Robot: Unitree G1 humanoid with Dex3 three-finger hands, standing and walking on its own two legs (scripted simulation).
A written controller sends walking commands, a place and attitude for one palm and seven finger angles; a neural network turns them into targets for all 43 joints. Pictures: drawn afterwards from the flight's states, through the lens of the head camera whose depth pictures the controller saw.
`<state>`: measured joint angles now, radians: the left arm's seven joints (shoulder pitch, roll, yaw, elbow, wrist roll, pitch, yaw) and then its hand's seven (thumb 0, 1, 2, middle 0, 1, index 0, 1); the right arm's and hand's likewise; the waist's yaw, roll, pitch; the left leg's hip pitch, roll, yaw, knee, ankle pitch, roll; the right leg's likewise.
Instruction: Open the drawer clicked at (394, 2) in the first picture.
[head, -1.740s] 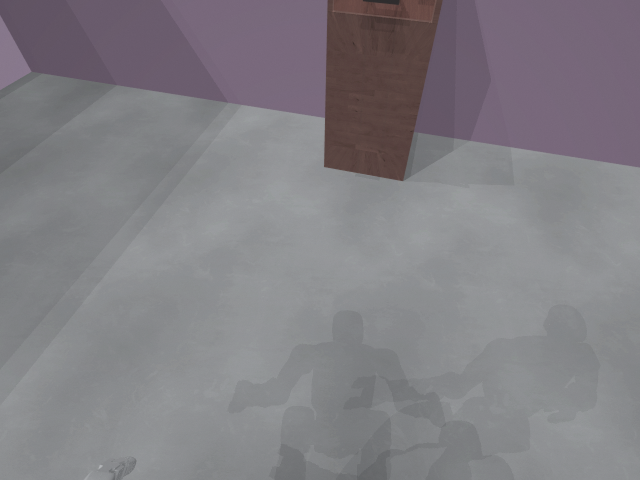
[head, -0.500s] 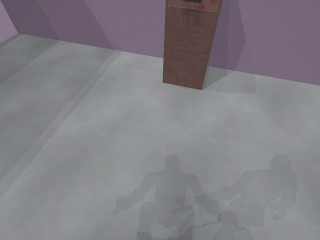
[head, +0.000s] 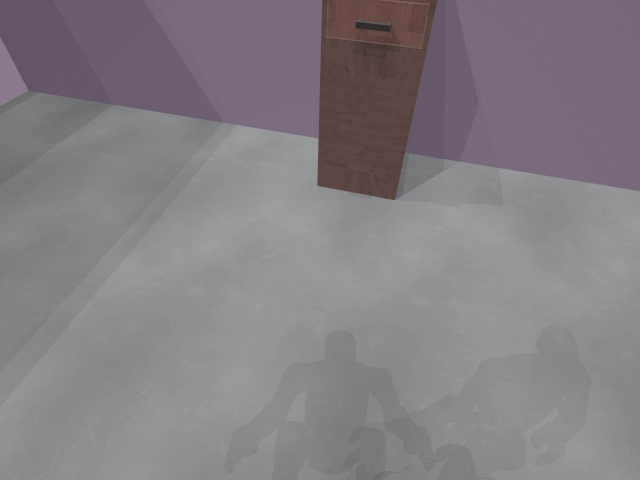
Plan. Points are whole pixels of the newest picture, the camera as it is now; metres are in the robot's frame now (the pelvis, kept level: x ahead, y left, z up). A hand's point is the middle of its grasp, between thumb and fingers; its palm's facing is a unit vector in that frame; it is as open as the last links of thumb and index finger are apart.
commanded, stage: walk to a spot facing it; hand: left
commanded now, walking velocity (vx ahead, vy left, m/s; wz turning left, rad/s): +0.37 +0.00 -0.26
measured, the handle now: (374, 24) +1.58 -0.08 +0.03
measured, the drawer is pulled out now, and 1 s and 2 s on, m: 0.00 0.00 0.00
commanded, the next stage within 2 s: take the last steps up to it in 1.50 s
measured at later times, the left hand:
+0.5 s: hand (248, 392) +0.30 +0.15 -0.19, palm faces -0.13 -0.97 -0.21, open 7.4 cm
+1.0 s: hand (246, 360) +0.37 +0.16 -0.20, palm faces -0.06 -0.99 -0.12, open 7.4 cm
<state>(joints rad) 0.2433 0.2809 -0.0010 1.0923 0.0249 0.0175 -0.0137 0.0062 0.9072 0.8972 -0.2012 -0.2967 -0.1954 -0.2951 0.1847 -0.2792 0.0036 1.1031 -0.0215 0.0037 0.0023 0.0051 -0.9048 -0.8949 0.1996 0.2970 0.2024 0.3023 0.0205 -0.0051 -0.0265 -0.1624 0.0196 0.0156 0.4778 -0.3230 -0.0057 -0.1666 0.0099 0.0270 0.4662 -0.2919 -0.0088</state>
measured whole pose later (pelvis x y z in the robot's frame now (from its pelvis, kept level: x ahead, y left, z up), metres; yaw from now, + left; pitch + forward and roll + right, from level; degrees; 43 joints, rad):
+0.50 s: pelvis +0.17 -0.03 -0.03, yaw -7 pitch -2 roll +0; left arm 0.13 0.21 0.05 0.97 0.03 -0.06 -0.03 0.01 0.91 0.90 -0.20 -0.30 -0.19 -0.29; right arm 0.54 -0.13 -0.02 1.24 -0.01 -0.05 -0.02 0.01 -0.90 -0.89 0.20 0.30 0.20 0.30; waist -0.01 0.01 0.11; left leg 0.08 0.10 0.14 0.66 -0.54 -0.02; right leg -0.46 -0.03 -0.14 0.66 -0.15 -0.09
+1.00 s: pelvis +0.38 -0.01 -0.01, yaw -8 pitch -1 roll -2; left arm 0.37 0.18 0.06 1.11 0.03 -0.02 -0.01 0.01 0.91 0.90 -0.20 -0.30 -0.19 -0.29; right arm 0.21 -0.13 -0.05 1.00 -0.03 -0.08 0.00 0.00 -0.92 -0.89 0.20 0.30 0.20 0.30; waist 0.02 -0.04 0.02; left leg -0.33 0.09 0.17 0.63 -0.29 0.04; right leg -0.30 -0.03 -0.07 0.95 -0.46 -0.03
